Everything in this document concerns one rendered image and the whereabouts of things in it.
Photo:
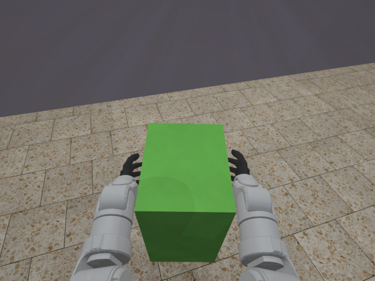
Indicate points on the right robot upper arm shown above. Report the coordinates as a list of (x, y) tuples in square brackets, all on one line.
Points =
[(259, 274)]

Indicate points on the carton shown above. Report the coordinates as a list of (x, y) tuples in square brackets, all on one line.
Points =
[(185, 202)]

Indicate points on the robot left hand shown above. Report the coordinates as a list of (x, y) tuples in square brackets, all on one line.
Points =
[(128, 167)]

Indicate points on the right robot forearm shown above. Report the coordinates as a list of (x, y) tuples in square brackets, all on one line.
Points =
[(261, 245)]

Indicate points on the robot right hand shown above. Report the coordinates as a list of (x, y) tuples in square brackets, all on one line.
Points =
[(240, 163)]

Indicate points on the left robot forearm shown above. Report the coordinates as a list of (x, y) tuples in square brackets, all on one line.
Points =
[(109, 242)]

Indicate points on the left robot upper arm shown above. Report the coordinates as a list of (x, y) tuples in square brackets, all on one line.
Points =
[(109, 273)]

